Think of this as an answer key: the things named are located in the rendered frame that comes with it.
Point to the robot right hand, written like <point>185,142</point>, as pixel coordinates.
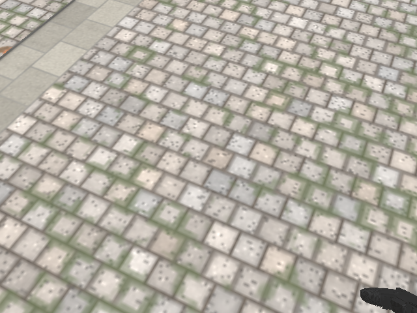
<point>399,300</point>

